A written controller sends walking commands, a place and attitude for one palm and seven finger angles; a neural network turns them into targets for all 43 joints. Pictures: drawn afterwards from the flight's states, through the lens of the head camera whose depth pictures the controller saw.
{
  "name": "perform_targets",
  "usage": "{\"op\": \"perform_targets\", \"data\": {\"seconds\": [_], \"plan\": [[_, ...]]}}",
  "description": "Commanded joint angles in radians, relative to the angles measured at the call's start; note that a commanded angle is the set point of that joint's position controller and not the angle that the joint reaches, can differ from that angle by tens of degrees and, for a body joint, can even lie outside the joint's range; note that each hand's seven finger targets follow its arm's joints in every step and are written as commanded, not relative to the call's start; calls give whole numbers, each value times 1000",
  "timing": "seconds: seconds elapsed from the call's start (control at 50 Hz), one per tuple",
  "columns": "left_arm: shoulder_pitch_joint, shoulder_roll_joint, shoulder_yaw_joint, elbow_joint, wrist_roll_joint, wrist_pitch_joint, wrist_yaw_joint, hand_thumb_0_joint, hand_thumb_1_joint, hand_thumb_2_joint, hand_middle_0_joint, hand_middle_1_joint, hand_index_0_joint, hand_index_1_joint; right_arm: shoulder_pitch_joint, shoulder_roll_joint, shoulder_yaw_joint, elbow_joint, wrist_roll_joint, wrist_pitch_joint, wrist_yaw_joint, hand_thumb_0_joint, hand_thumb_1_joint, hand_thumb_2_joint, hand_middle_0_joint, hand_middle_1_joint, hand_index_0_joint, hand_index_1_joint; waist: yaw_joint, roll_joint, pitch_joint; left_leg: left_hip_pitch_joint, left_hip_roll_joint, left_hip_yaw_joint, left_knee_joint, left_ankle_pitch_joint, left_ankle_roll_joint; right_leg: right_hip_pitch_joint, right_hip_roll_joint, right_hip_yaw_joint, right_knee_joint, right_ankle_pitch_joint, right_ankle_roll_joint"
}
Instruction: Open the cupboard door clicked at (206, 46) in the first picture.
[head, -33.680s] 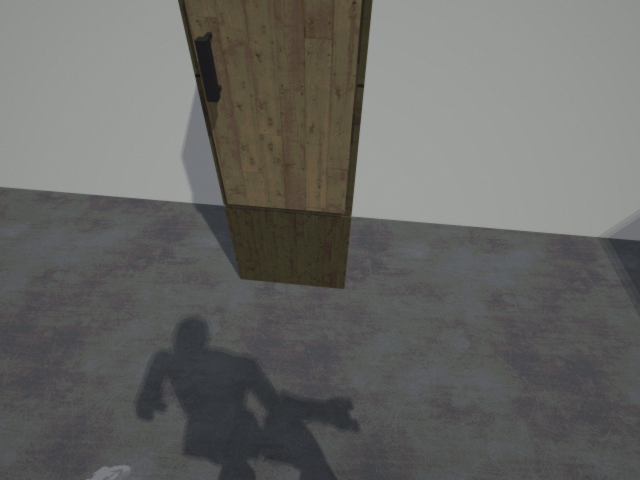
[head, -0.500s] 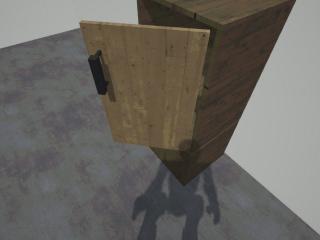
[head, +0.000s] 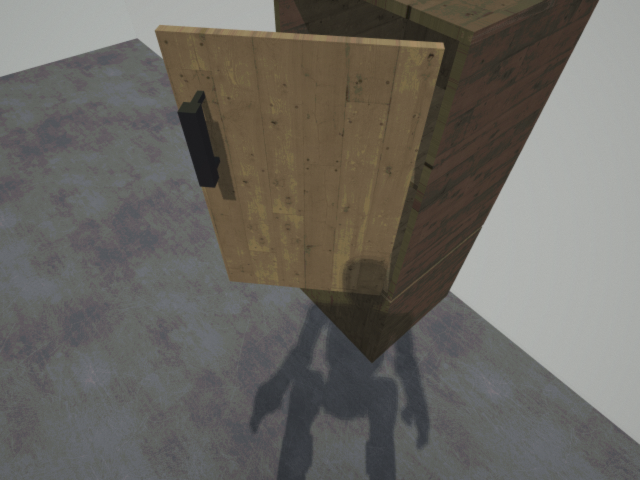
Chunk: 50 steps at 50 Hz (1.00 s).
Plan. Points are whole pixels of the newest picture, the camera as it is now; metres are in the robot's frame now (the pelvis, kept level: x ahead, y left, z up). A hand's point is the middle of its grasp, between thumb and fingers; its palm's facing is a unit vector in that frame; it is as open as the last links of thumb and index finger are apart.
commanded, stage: come to a stop and stand still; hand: left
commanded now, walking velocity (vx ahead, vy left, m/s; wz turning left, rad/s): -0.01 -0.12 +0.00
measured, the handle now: (204, 139) +0.56 +0.23 +0.11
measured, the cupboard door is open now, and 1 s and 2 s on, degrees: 44 44 44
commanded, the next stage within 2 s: look again from close up in 1.04 s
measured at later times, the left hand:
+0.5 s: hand out of the picture +0.03 +0.16 -0.16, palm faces +0.00 -0.97 -0.26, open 7.4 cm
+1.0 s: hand out of the picture -0.02 +0.13 -0.16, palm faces +0.01 -0.98 -0.22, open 7.4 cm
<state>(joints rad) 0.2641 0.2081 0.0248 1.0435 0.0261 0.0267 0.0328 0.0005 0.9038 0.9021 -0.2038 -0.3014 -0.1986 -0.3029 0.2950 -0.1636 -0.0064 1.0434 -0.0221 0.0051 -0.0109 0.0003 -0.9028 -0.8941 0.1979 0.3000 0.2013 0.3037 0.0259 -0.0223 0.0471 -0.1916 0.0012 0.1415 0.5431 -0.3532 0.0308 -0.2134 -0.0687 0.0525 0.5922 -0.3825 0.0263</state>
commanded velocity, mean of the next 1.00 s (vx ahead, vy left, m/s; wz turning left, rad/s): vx -0.01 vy -0.01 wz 0.00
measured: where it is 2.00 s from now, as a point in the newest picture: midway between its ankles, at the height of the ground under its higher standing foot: outside the picture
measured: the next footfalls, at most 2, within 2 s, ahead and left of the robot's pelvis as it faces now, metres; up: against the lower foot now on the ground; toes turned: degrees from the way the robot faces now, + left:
none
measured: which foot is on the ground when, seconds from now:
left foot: down 0.00-1.00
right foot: down 0.00-1.00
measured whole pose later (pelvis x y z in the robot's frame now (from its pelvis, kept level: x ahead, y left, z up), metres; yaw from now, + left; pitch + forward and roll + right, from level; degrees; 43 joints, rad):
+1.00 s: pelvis -0.02 -0.05 +0.01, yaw +1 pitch -1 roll +1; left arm 0.26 0.18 -0.02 1.09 0.01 0.00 0.02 0.00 0.90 0.90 -0.20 -0.30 -0.20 -0.30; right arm 0.29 -0.18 0.00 1.11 -0.02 0.00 -0.02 0.00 -0.90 -0.89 0.20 0.30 0.20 0.30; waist -0.01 0.00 0.05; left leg -0.18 0.07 0.10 0.47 -0.27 -0.04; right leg -0.19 0.00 0.00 0.52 -0.31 -0.02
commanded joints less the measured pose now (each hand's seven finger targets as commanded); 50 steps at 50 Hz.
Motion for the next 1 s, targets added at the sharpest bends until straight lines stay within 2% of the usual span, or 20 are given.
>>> {"op": "perform_targets", "data": {"seconds": [0.0,0.06,0.14,0.22,0.24,0.26,0.28,0.3,0.34,0.38,0.42,0.48,0.56,0.62,0.68,0.76,0.84,0.88,0.94,0.98], "plan": [[34,97,16,-33,-3,-34,2,0,900,900,-200,-300,-200,-300,33,-153,-36,-37,5,-39,-20,0,-900,-900,200,300,200,300,-11,9,-40,76,146,-135,-121,474,39,-31,-7,-18,-42,313,-63],[25,97,14,-27,-9,-37,5,0,900,900,-200,-300,-200,-300,31,-155,-35,-14,6,-46,-27,0,-900,-900,200,300,200,300,-17,37,-56,113,153,-128,-111,608,33,-23,-6,-22,-42,371,-51],[24,100,14,-18,-11,-36,9,0,900,900,-200,-300,-200,-300,19,-138,-32,5,7,-45,-33,0,-900,-900,200,300,200,300,-22,32,-56,114,145,-113,-103,653,17,1,-17,-13,-59,472,-47],[15,116,14,-14,-10,-39,8,0,900,900,-200,-300,-200,-300,-6,-145,-33,15,7,-45,-31,0,-900,-900,200,300,200,300,-18,40,-51,101,134,-106,-116,546,11,18,-25,-1,-92,471,-51],[58,88,1,12,-3,-44,45,0,900,900,-200,-300,-200,-300,-29,-179,-40,-52,23,-35,-21,0,-900,-900,200,300,200,300,-33,55,-18,56,165,-81,65,769,-29,-40,-52,5,-99,584,-23],[46,114,-1,-37,-7,-54,39,0,900,900,-200,-300,-200,-300,8,-129,-33,-60,8,-35,-11,0,-900,-900,200,300,200,300,-29,66,-77,19,128,-108,26,544,-26,27,-49,13,-58,500,-58],[26,101,-6,-39,-11,-53,31,0,900,900,-200,-300,-200,-300,0,-125,-28,-60,5,-38,-14,0,-900,-900,200,300,200,300,-33,118,-70,35,131,-109,-11,551,-15,-3,-38,13,-36,458,-69],[9,97,-9,-42,-12,-57,26,0,900,900,-200,-300,-200,-300,20,-118,-23,-59,-2,-40,-13,0,-900,-900,200,300,200,300,-35,170,-104,45,142,-118,-20,630,-5,24,-21,-19,-18,431,-68],[15,98,-8,-50,-17,-57,21,0,900,900,-200,-300,-200,-300,10,-137,-29,-79,1,-36,-15,0,-900,-900,200,300,200,300,-35,143,-149,105,149,-113,-11,655,7,18,-1,-32,-12,395,-68],[4,96,-9,-52,-17,-52,19,0,900,900,-200,-300,-200,-300,-1,-145,-31,-88,4,-31,-19,0,-900,-900,200,300,200,300,-37,99,-124,95,147,-112,-17,575,10,5,0,-24,-27,375,-66],[-11,96,-14,-52,-14,-48,14,0,900,900,-200,-300,-200,-300,-29,-135,-27,-94,4,-21,-16,0,-900,-900,200,300,200,300,-35,20,-29,34,127,-105,-50,358,2,-36,-12,7,-70,354,-66],[-26,108,-19,-55,-13,-43,6,0,900,900,-200,-300,-200,-300,-38,-122,-23,-92,5,-13,-8,0,-900,-900,200,300,200,300,-42,-43,55,-13,97,-102,-99,106,-10,-99,-26,56,-150,189,-65],[-23,119,-18,-58,-12,-41,1,0,900,900,-200,-300,-200,-300,-20,-117,-19,-73,3,-9,-2,0,-900,-900,200,300,200,300,-44,-66,84,-11,82,-95,-121,22,-13,-147,-23,78,-213,5,-69],[-12,119,-18,-56,-13,-43,-1,0,900,900,-200,-300,-200,-300,-12,-118,-17,-60,3,-11,-1,0,-900,-900,200,300,200,300,-43,-45,80,0,81,-95,-128,31,-14,-159,-23,85,-239,-33,-70],[1,118,-15,-48,-16,-47,-2,0,900,900,-200,-300,-200,-300,1,-122,-16,-46,4,-21,-3,0,-900,-900,200,300,200,300,-40,-16,23,24,91,-99,-137,81,-12,-117,-20,79,-220,53,-70],[14,118,-11,-32,-16,-53,-3,0,900,900,-200,-300,-200,-300,6,-122,-14,-23,7,-28,-7,0,-900,-900,200,300,200,300,-34,-11,-17,29,98,-95,-134,132,-15,-65,-27,70,-205,166,-71],[27,111,-10,-11,-16,-56,-3,0,900,900,-200,-300,-200,-300,14,-115,-11,2,9,-31,-11,0,-900,-900,200,300,200,300,-30,-22,-24,28,104,-94,-129,170,-17,-34,-29,56,-193,250,-71],[29,109,-9,-3,-17,-56,-2,0,900,900,-200,-300,-200,-300,20,-114,-11,12,9,-33,-13,0,-900,-900,200,300,200,300,-30,-5,-32,36,108,-95,-130,195,-19,-23,-29,52,-185,290,-73],[29,103,-10,8,-16,-53,-2,0,900,900,-200,-300,-200,-300,21,-106,-8,28,10,-31,-15,0,-900,-900,200,300,200,300,-28,10,8,18,112,-96,-141,189,-21,-32,-25,47,-187,282,-72],[27,103,-9,14,-16,-53,-2,0,900,900,-200,-300,-200,-300,25,-105,-7,34,9,-31,-16,0,-900,-900,200,300,200,300,-27,20,7,20,114,-96,-143,195,-22,-27,-24,42,-186,286,-72]]}}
